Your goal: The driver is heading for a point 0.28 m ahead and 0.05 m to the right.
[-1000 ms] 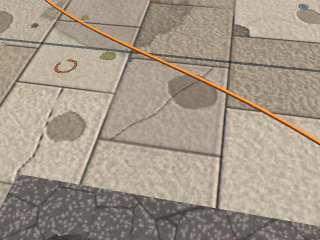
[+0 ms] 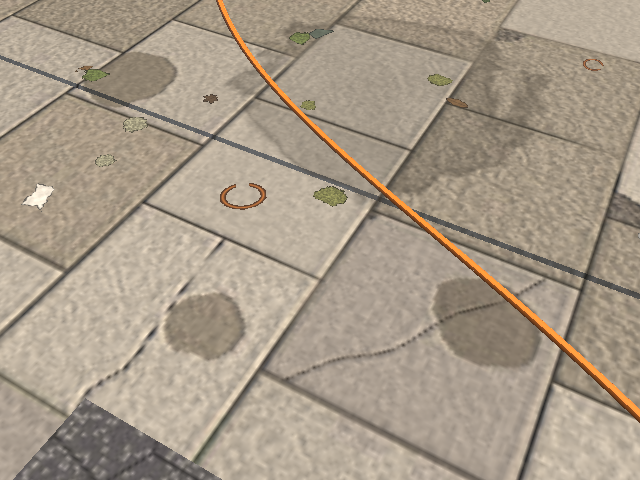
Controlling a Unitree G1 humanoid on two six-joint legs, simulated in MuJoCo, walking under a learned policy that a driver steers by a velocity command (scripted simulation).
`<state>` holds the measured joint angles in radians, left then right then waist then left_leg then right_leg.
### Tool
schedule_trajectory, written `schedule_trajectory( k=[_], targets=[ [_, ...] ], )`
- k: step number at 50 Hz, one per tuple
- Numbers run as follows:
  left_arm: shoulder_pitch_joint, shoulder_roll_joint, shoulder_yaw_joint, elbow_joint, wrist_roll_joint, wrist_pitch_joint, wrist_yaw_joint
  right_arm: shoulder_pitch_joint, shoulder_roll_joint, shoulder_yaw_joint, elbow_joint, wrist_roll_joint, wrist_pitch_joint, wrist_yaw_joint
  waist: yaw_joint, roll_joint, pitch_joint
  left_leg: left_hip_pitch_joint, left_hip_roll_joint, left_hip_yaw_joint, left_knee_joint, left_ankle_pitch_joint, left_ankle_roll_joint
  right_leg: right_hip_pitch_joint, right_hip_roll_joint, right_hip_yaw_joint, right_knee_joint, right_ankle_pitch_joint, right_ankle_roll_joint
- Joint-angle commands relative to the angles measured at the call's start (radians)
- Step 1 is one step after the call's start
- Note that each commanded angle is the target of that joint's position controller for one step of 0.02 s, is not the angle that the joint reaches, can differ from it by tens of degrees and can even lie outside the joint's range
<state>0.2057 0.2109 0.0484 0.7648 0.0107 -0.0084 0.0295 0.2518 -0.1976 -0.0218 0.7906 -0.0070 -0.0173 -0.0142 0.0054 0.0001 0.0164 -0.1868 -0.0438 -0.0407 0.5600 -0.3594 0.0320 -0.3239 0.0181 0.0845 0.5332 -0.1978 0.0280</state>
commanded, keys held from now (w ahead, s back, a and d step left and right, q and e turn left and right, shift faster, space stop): shift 1.00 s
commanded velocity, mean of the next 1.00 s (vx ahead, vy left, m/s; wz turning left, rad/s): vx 0.00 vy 0.00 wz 0.01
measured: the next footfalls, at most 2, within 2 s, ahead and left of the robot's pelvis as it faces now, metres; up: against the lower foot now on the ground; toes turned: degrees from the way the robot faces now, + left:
right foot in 1.50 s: +0.20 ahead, -0.17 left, +0.00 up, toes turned -3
left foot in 1.84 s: +0.25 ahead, +0.05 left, +0.00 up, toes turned +0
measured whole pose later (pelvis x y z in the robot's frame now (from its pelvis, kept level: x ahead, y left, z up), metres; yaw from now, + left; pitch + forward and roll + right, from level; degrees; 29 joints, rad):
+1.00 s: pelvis +0.01 +0.01 +0.01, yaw -1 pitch -1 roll +0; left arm 0.17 0.20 0.04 1.09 0.00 0.02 0.05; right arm 0.33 -0.18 -0.02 1.05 0.00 -0.02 -0.03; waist 0.00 -0.01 0.04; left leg -0.11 -0.05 -0.02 0.46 -0.33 0.04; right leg -0.27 0.01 0.11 0.48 -0.19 0.04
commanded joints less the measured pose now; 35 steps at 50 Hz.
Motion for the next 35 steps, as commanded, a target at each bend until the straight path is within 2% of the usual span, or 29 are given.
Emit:
schedule_trajectory(
  k=[1, 9, 19, 35],
  targets=[
    [-0.015, 0.098, 0.025, -0.051, -0.003, -0.006, 0.008, 0.019, -0.097, -0.028, -0.043, 0.003, -0.012, -0.003, -0.002, -0.003, -0.055, -0.108, 0.073, -0.072, -0.116, 0.229, 0.023, 0.159, -0.046, 0.046, -0.015, 0.234, -0.042],
    [-0.037, 0.094, 0.028, -0.005, -0.006, 0.008, 0.017, 0.034, -0.100, -0.033, 0.002, 0.004, -0.013, -0.008, -0.002, 0.007, -0.039, -0.101, 0.072, -0.066, -0.129, 0.246, 0.019, 0.169, -0.043, 0.046, -0.014, 0.236, -0.042],
    [-0.053, 0.095, 0.030, 0.092, -0.008, 0.015, 0.022, 0.054, -0.101, -0.034, 0.074, 0.005, -0.016, -0.013, -0.004, 0.003, -0.012, -0.089, 0.070, -0.058, -0.168, 0.215, 0.017, 0.182, -0.039, 0.042, -0.042, 0.210, -0.036],
    [-0.042, 0.095, 0.021, 0.238, -0.011, 0.016, 0.026, 0.100, -0.088, -0.023, 0.186, 0.004, -0.013, -0.015, -0.004, 0.007, 0.019, -0.074, 0.064, -0.043, -0.207, 0.186, 0.016, 0.173, -0.032, 0.029, -0.078, 0.168, -0.035]
  ],
)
